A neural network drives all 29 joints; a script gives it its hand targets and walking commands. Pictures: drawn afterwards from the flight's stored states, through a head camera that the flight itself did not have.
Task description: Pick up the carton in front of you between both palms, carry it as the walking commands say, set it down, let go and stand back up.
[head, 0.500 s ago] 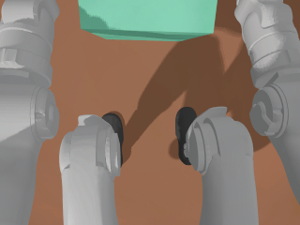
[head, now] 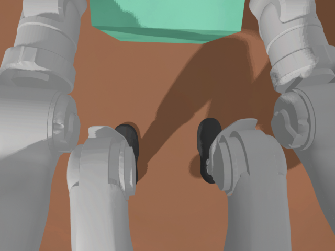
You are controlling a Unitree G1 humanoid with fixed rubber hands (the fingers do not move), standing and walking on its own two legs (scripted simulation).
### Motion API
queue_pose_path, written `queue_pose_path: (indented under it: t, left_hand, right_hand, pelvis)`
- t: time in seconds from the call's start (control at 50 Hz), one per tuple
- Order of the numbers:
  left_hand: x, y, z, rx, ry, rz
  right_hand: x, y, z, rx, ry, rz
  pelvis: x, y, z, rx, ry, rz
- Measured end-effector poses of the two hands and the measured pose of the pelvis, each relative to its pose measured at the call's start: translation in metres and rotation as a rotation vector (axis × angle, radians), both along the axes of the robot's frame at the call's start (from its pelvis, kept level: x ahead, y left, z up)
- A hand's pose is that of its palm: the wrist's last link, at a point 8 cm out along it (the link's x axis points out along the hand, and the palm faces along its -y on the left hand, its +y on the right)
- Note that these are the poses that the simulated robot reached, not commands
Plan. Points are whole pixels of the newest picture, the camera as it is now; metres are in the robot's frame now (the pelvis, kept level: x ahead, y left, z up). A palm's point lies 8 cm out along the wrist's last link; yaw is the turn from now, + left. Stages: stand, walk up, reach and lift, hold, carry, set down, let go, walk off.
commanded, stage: reach and lift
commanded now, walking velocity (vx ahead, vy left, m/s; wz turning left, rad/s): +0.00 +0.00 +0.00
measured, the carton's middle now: out of the picture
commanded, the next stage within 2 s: none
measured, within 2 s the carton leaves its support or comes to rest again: leaves its support in 0.32 s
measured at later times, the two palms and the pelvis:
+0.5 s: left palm out of the picture +0.55 +0.16 -0.08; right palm out of the picture +0.55 -0.14 -0.08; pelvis +0.01 +0.00 +0.02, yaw +1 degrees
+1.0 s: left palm out of the picture +0.50 +0.16 +0.08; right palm out of the picture +0.50 -0.14 +0.08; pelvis +0.00 +0.00 +0.13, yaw +1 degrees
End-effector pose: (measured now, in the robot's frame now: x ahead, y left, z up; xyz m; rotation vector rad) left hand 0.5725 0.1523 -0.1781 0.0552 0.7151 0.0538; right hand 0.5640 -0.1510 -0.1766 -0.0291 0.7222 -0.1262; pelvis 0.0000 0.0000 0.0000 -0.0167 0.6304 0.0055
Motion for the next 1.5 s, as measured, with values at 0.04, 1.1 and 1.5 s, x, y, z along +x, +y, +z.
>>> queue_pose_path:
  t: [0.04, 1.1, 1.5]
  left_hand:
    - [0.001, 0.000, 0.001, 0.003, 0.006, 0.000]
    - [-0.083, 0.004, 0.290, -0.042, -0.028, 0.097]
    - [-0.125, 0.002, 0.420, -0.050, -0.023, 0.114]
  right_hand:
    - [0.001, 0.000, 0.001, -0.002, 0.004, -0.002]
    - [-0.071, 0.007, 0.290, 0.036, -0.039, -0.040]
    - [-0.111, 0.005, 0.421, 0.044, -0.034, -0.040]
  pelvis:
    - [-0.001, 0.000, 0.000, 0.000, -0.009, -0.001]
    - [0.013, -0.003, 0.161, 0.011, 0.096, 0.009]
    - [0.054, -0.004, 0.276, 0.016, -0.102, 0.010]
